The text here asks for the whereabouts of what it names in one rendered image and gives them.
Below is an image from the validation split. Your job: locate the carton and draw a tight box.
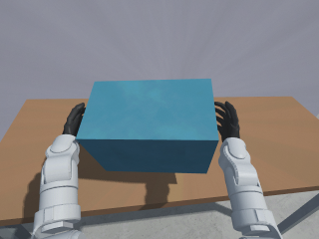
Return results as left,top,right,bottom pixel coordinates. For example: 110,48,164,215
76,79,219,174

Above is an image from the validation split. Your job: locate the robot left hand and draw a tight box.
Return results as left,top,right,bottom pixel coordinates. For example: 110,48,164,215
62,103,86,137

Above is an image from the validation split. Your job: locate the robot right hand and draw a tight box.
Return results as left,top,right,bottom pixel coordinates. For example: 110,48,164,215
214,101,240,142

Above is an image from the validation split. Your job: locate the left robot forearm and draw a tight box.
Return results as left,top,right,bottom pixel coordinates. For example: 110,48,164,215
31,134,81,239

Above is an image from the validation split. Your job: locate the table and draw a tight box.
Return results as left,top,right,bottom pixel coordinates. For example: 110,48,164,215
0,96,319,239

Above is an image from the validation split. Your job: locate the right robot forearm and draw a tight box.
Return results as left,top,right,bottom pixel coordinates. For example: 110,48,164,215
218,137,283,239

